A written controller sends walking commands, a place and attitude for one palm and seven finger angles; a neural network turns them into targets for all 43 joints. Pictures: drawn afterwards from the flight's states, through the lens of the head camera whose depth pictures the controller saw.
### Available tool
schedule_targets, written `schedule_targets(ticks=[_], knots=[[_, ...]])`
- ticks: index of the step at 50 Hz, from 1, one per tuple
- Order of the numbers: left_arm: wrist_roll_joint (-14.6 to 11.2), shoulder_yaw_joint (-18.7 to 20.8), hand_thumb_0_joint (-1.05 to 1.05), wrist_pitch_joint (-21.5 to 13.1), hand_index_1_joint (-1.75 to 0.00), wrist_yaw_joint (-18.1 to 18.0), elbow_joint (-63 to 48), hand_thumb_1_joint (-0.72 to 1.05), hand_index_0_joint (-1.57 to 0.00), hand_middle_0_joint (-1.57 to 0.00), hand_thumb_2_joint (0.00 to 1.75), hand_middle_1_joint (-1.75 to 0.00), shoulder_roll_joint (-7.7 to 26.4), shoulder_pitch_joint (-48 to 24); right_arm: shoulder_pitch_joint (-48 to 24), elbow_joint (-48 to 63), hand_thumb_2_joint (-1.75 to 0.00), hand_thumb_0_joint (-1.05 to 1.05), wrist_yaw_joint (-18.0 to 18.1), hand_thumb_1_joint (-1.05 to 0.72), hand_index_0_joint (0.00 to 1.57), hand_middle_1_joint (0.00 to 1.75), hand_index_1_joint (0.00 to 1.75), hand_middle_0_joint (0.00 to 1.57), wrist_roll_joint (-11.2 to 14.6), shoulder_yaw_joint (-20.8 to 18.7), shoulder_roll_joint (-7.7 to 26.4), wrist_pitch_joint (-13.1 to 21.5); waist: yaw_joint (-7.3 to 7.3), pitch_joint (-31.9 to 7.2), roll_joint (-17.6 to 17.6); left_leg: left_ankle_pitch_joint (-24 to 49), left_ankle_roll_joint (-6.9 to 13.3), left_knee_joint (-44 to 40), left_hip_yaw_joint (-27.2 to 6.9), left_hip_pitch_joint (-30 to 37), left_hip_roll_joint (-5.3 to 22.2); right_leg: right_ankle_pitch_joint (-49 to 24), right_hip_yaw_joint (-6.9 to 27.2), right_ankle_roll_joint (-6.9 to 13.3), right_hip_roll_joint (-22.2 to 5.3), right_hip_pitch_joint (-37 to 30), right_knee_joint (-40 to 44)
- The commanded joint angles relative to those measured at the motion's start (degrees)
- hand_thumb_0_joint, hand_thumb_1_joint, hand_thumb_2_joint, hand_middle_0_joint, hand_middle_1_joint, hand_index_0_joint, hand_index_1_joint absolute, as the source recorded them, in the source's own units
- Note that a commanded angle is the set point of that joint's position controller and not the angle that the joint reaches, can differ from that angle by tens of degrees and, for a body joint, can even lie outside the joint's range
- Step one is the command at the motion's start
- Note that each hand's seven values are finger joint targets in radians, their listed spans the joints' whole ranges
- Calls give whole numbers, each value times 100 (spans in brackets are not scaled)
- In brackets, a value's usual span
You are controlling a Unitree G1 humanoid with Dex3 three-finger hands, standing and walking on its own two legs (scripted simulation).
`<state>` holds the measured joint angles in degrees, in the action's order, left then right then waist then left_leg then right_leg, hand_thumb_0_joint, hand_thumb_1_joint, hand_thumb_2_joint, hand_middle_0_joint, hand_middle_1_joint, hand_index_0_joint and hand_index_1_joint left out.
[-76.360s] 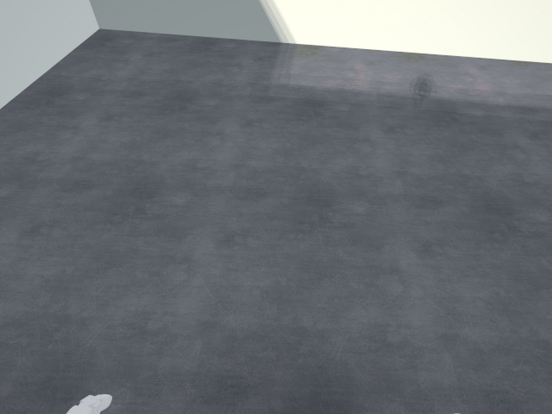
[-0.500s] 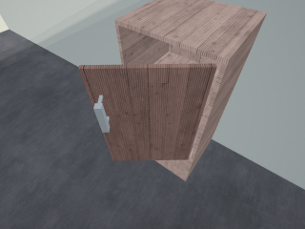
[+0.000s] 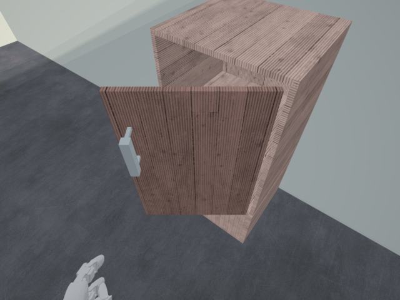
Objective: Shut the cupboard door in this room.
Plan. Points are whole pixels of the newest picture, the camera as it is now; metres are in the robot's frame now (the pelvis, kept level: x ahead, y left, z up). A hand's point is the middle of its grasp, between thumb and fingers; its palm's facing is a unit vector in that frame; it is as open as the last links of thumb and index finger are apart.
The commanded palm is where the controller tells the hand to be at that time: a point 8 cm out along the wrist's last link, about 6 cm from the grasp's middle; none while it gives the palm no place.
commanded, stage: raise the hand and make a fist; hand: left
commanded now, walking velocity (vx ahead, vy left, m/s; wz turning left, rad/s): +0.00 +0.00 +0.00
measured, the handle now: (132, 151) +0.47 +0.20 -0.01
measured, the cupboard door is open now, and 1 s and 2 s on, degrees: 37 37 37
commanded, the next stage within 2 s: bring the fist close to the handle in 1.80 s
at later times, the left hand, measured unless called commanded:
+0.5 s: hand out of the picture +0.13 +0.17 -0.04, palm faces +0.00 -1.00 -0.04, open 5.2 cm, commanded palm +0.11 +0.23 -0.04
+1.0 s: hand (97, 284) +0.16 +0.20 -0.02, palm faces +0.04 -1.00 -0.04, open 3.2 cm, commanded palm +0.13 +0.26 -0.02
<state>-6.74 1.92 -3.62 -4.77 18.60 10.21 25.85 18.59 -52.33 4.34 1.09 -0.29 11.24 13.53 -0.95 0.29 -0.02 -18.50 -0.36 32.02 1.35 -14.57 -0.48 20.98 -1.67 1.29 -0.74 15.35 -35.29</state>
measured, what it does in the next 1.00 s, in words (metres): lowers itself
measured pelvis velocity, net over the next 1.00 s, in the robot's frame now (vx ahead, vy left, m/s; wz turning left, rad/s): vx -0.05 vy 0.02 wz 0.01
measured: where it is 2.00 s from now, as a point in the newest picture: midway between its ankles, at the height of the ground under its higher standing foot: outside the picture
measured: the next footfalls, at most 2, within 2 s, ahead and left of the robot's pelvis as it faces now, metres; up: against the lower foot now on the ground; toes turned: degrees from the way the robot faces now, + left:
none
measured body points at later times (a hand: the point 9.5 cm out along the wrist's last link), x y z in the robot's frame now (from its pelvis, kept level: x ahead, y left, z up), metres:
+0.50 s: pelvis -0.07 -0.01 -0.10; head -0.01 +0.00 +0.34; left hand +0.13 +0.22 -0.03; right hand +0.15 -0.20 -0.17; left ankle -0.02 +0.12 -0.73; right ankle -0.03 -0.10 -0.73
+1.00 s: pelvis -0.05 +0.02 -0.08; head +0.01 +0.03 +0.37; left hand +0.15 +0.26 -0.02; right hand +0.14 -0.21 -0.14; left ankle -0.02 +0.12 -0.73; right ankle -0.03 -0.10 -0.73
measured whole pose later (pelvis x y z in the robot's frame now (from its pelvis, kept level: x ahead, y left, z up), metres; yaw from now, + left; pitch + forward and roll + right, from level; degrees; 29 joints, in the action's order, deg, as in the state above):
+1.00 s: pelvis -0.05 +0.02 -0.08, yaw +1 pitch +14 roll -2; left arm -13.7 5.3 -22.3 9.3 -6.8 12.6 25.8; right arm 13.5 -27.5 3.1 0.4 -0.1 13.7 10.8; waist 0.3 -7.5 1.3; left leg -29.3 1.4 67.1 -1.2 -51.8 0.0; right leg 29.4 -4.0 0.2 -0.8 49.0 -64.5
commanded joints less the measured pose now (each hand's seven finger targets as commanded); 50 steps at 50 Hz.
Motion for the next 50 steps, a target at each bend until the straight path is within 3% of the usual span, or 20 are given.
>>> schedule_targets(ticks=[1, 2, 3, 4, 6, 7, 8, 11, 12, 15, 18, 20, 23, 24, 27, 30, 32, 36, 42, 50], knots=[[-347, 376, 0, -1378, -42, 422, -719, 90, -31, -31, 90, -42, -223, 641, -774, 1487, -90, 0, -180, -90, 20, 30, 30, 20, -111, -476, 882, 721, 28, 5, -1432, 1523, 45, 874, -333, -1321, 31, -1840, -380, -167, -26, 1586, -345], [-439, 556, 0, -1845, -44, 763, -411, 90, -33, -33, 90, -44, -246, 1271, -853, 1668, -90, 0, -275, -90, 20, 30, 30, 20, -106, -535, 847, 724, 318, -339, -1352, 1448, -37, 1167, -239, -1681, -57, -2074, -274, -123, -70, 1503, -759], [-565, 507, 0, -2370, -46, 1123, -489, 90, -35, -35, 90, -46, -379, 1383, -939, 1800, -90, 0, -363, -90, 20, 30, 30, 20, -143, -525, 796, 707, 403, -613, -1481, 1219, -95, 1494, -183, -2064, -111, -2102, -230, -129, -76, 1692, -1185], [-652, 682, 0, -2903, -48, 1496, -541, 90, -36, -36, 90, -48, -233, 1354, -1007, 1914, -90, 0, -425, -90, 20, 30, 30, 20, -170, -566, 783, 677, 485, -818, -1402, 1008, -133, 1826, -127, -2427, -155, -2052, -93, -119, -85, 1868, -1530], [-730, 879, 0, -3718, -52, 2171, -762, 90, -40, -40, 90, -52, 121, 1170, -1149, 2279, -90, 0, -514, -90, 20, 30, 30, 20, -166, -624, 817, 611, 555, -1269, -973, 668, -116, 2438, -43, -3064, -206, -1651, 215, -51, -126, 2165, -2070], [-749, 1142, 0, -3689, -54, 2280, -695, 90, -42, -42, 90, -54, 393, 1186, -1156, 2411, -90, 0, -518, -90, 20, 30, 30, 20, -130, -649, 821, 517, 644, -1371, -403, 588, -70, 2600, 36, -3200, -219, -1445, 406, 8, -154, 2211, -2155], [-842, 1100, 0, -3553, -56, 2368, -1118, 90, -44, -44, 90, -56, 479, 885, -1260, 2716, -90, 0, -506, -90, 20, 30, 30, 20, -89, -613, 868, 444, 640, -1604, -236, 370, -25, 2682, 106, -3316, -263, -903, 526, 26, -153, 2225, -2138], [-1027, 1174, 0, -3114, -62, 2189, -2307, 90, -49, -49, 90, -62, 752, -98, -1331, 3259, -90, 0, -345, -90, 20, 30, 30, 20, 19, -544, 855, 314, 484, -1864, -11, -463, 101, 2973, 103, -3678, -231, 1032, 992, -22, -168, 2525, -1712], [-1026, 1127, 0, -3111, -64, 2039, -2861, 90, -51, -51, 90, -64, 831, -546, -1222, 3296, -90, 0, -300, -90, 20, 30, 30, 20, 23, -525, 862, 293, 319, -1863, -127, -605, 146, 3050, -9, -3692, -148, 1394, 966, -34, -98, 2776, -1699], [-908, 744, 0, -3288, -70, 1730, -4077, 90, -57, -57, 90, -70, 761, -1206, -1016, 3341, -90, 0, -172, -90, 20, 30, 30, 20, 2, -422, 844, 320, 8, -2020, 205, -734, 235, 3240, -141, -3477, -33, 1640, 880, -12, -20, 3130, -1659], [-774, 302, 0, -3224, -76, 1773, -4069, 90, -62, -62, 90, -76, 630, -1271, -887, 3194, -90, 0, -52, -90, 20, 30, 30, 20, -4, -331, 907, 389, -222, -1825, 274, -874, 264, 3250, -293, -3449, 39, 1537, 606, 21, 94, 3506, -1824], [-811, 322, 0, -2892, -80, 1892, -3609, 90, -66, -66, 90, -80, 675, -1007, -845, 3137, -90, 0, 1, -90, 20, 30, 30, 20, 16, -277, 929, 394, -199, -1683, 167, -1070, 243, 3201, -337, -3670, 27, 1756, 563, -4, 98, 3458, -1751], [-895, 583, 0, -2184, -86, 2008, -3063, 90, -71, -71, 90, -86, 773, -476, -860, 3180, -90, 0, 31, -90, 20, 30, 30, 20, 94, -244, 890, 312, 18, -1808, -52, -984, 224, 3091, -308, -3847, -7, 1848, 639, -44, 39, 3008, -1575], [-934, 822, 0, -1993, -88, 1983, -3097, 90, -73, -73, 90, -88, 910, -312, -900, 3210, -90, 0, 31, -90, 20, 30, 30, 20, 116, -259, 860, 272, 175, -1954, -18, -869, 205, 3004, -305, -3787, -10, 1770, 647, -37, 20, 2789, -1548], [-959, 1113, 0, -1674, -94, 1720, -3270, 90, -79, -79, 90, -94, 1003, -182, -1007, 3280, -90, 0, 20, -90, 20, 30, 30, 20, 97, -228, 768, 181, 333, -2023, -33, -628, 199, 2757, -339, -3597, -8, 1428, 452, -24, 63, 2544, -1611], [-921, 999, 0, -1879, -100, 1451, -3509, 90, -84, -84, 90, -100, 772, -176, -930, 3263, -90, 0, -17, -90, 20, 30, 30, 20, 25, -221, 730, 184, 280, -1935, 8, -403, 172, 2578, -387, -3362, 17, 912, 162, -18, 90, 2650, -1783], [-859, 973, 0, -2127, -104, 1337, -3561, 90, -88, -88, 90, -104, 820, -260, -913, 3201, -90, 0, -31, -90, 20, 30, 30, 20, -17, -209, 770, 212, 258, -1895, 89, -347, 173, 2518, -436, -3272, 32, 749, 16, 28, 140, 2749, -1934], [-801, 607, 0, -2427, -112, 1393, -3469, 90, -95, -95, 90, -112, 600, -96, -770, 3182, -90, 0, -78, -90, 20, 30, 30, 20, -47, -240, 878, 252, 133, -1807, 151, -457, 151, 2414, -474, -3123, 37, 636, -151, 35, 151, 3007, -2047], [-764, 759, 0, -2373, -124, 1418, -3717, 90, -106, -106, 90, -124, 856, -141, -701, 3274, -90, 0, -45, -90, 20, 30, 30, 20, -26, -259, 960, 139, 182, -1953, 320, -315, 146, 2261, -518, -2890, 48, 367, -227, 70, 184, 2877, -2115], [-793, 714, 0, -2213, -140, 1412, -3759, 90, -121, -121, 90, -140, 752, -180, -615, 3364, -90, 0, -71, -90, 20, 30, 30, 20, -31, -222, 947, -62, 110, -1911, 355, 39, 103, 2211, -517, -2617, 63, -84, -293, 53, 229, 2754, -2056]])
